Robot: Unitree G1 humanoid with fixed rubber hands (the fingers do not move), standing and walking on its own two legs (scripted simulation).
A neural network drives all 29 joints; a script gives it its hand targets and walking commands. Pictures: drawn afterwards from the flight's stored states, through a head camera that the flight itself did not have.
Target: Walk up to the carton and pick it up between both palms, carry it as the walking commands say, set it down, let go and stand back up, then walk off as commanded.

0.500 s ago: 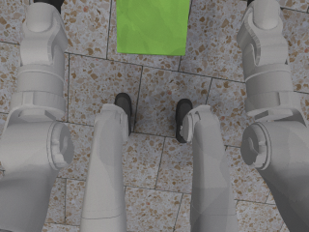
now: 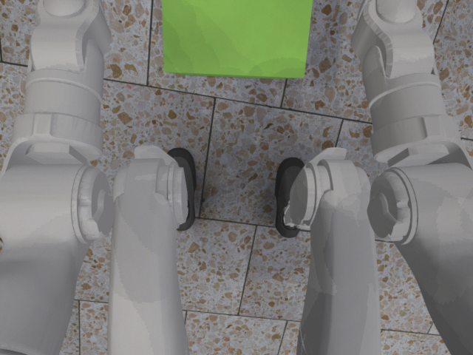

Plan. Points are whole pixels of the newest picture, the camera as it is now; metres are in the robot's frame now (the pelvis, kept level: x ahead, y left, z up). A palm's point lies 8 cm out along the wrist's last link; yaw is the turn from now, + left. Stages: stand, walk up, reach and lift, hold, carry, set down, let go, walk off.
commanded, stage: reach and lift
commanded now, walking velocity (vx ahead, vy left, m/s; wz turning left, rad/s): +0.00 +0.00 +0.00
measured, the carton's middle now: out of the picture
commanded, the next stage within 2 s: none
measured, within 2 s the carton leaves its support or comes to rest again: leaves its support in 2.00 s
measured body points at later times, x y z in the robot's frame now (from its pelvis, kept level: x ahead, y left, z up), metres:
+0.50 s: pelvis -0.01 +0.00 -0.08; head +0.37 +0.00 +0.14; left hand +0.53 +0.20 -0.29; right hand +0.55 -0.14 -0.28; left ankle +0.13 +0.13 -0.43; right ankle +0.11 -0.14 -0.43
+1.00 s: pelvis -0.02 +0.00 -0.09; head +0.36 +0.01 +0.14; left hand +0.54 +0.20 -0.28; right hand +0.55 -0.14 -0.27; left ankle +0.13 +0.13 -0.43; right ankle +0.11 -0.14 -0.43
